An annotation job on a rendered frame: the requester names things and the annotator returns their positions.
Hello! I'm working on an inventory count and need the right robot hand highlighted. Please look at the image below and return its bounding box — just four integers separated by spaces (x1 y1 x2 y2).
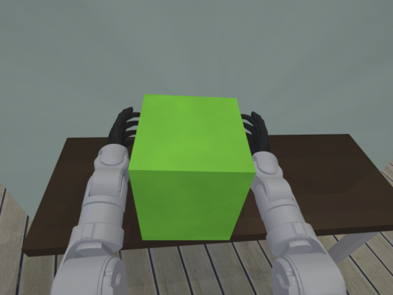
241 111 271 156

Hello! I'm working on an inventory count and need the table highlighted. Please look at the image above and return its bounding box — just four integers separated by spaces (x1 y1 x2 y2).
21 134 393 265

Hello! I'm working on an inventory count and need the left robot upper arm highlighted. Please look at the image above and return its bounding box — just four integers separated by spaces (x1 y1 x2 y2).
52 255 127 295

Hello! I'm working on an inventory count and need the left robot forearm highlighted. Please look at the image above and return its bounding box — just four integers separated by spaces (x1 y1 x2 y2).
50 144 130 295

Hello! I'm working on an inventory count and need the right robot forearm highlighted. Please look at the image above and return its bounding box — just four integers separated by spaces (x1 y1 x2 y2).
250 151 347 295

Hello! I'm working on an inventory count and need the right robot upper arm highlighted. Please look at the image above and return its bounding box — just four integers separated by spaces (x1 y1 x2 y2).
272 253 346 295

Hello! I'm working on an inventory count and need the left robot hand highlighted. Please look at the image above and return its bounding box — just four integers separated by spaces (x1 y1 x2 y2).
106 107 141 147

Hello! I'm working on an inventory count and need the carton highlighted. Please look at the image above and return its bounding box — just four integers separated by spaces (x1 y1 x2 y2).
128 94 256 240

